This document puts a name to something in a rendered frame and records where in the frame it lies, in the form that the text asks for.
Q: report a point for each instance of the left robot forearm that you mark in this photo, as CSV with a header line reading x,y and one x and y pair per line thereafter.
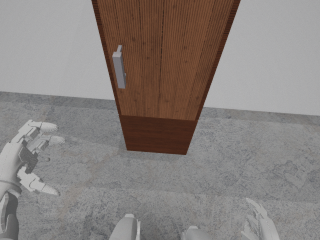
x,y
9,224

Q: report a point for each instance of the right robot hand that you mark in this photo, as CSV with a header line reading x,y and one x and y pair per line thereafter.
x,y
264,227

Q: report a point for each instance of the handle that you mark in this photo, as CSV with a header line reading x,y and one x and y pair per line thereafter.
x,y
119,68

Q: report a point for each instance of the right robot shin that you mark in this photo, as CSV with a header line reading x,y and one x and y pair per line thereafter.
x,y
193,227

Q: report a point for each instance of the left robot hand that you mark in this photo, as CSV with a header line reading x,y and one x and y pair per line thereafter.
x,y
15,155

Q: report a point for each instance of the robot shin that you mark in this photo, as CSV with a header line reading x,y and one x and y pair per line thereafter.
x,y
129,216
193,227

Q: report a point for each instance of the left robot shin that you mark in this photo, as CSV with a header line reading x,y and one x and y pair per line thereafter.
x,y
129,216

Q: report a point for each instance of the cupboard door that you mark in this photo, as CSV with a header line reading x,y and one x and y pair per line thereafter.
x,y
168,51

